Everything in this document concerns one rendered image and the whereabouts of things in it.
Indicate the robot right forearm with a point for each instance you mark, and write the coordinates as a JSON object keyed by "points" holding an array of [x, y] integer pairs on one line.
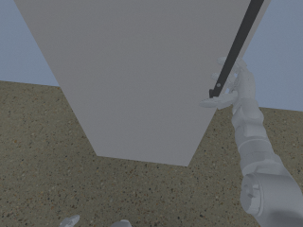
{"points": [[253, 144]]}

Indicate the right robot hand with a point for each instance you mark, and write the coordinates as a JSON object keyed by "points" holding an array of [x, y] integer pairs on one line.
{"points": [[244, 86]]}

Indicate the fridge door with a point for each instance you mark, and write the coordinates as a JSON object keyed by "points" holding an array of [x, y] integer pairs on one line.
{"points": [[135, 71]]}

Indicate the handle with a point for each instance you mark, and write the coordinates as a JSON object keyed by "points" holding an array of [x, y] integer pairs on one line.
{"points": [[246, 24]]}

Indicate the robot right upper arm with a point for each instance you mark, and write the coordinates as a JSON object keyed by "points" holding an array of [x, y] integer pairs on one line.
{"points": [[273, 200]]}

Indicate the left robot hand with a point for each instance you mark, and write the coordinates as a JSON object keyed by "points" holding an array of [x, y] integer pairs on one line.
{"points": [[70, 222]]}

